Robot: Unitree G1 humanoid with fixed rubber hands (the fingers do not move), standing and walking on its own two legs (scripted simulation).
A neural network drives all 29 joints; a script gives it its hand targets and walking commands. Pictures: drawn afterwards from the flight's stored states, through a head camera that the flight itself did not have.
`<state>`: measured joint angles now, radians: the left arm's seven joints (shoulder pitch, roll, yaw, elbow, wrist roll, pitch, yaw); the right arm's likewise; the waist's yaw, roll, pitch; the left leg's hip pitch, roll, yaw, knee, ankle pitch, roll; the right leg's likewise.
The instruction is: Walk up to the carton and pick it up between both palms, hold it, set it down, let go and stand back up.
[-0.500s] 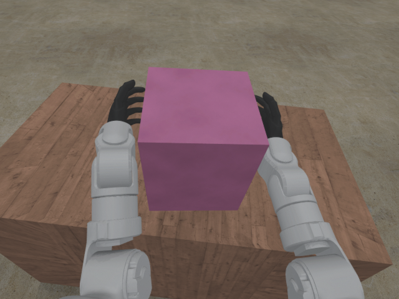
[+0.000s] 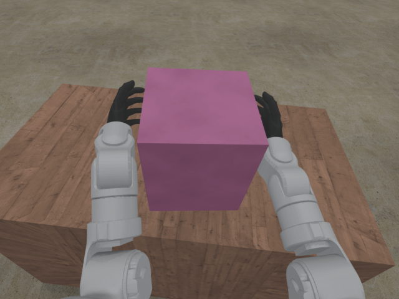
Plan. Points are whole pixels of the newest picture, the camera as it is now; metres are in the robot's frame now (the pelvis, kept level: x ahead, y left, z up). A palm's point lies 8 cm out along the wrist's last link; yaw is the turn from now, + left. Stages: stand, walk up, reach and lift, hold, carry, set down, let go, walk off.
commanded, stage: hold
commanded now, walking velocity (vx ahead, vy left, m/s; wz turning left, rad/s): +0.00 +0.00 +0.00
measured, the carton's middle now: (196, 144) +0.37 +0.00 +0.14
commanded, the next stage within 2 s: none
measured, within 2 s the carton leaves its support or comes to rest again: neither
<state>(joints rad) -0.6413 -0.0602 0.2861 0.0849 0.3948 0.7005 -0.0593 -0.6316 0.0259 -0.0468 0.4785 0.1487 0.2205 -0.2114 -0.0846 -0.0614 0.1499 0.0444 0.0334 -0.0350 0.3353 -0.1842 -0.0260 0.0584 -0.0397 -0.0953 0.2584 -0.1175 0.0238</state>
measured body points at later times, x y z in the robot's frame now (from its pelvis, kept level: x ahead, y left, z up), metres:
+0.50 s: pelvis +0.00 +0.00 +0.00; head -0.02 +0.03 +0.45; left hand +0.39 +0.15 +0.19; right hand +0.38 -0.14 +0.17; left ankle +0.02 +0.13 -0.75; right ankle +0.03 -0.13 -0.75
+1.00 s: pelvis +0.00 +0.00 +0.00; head -0.02 +0.03 +0.45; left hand +0.38 +0.15 +0.19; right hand +0.38 -0.13 +0.17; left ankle +0.02 +0.13 -0.75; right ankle +0.03 -0.13 -0.75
